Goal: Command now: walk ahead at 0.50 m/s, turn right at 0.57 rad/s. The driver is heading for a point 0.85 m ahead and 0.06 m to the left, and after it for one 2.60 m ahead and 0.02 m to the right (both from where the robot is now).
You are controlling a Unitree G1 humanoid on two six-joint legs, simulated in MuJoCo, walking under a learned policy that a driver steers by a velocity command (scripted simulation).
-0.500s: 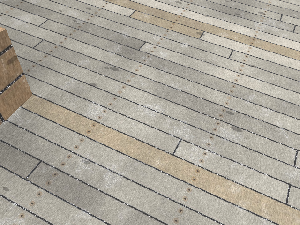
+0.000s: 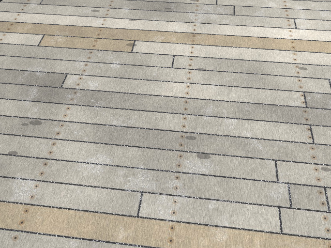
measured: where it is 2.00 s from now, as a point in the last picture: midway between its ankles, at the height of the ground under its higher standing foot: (155, 126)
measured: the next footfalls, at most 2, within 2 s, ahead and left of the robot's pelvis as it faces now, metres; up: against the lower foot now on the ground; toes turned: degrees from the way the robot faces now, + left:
left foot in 0.38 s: +0.41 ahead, +0.10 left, +0.00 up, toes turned -14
right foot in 0.86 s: +0.60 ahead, -0.15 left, +0.00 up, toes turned +2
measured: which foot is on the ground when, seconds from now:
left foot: up 0.00-0.36, down 0.38-0.84, up 0.86-1.00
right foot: down 0.00-0.42, up 0.44-0.84, down 0.86-1.00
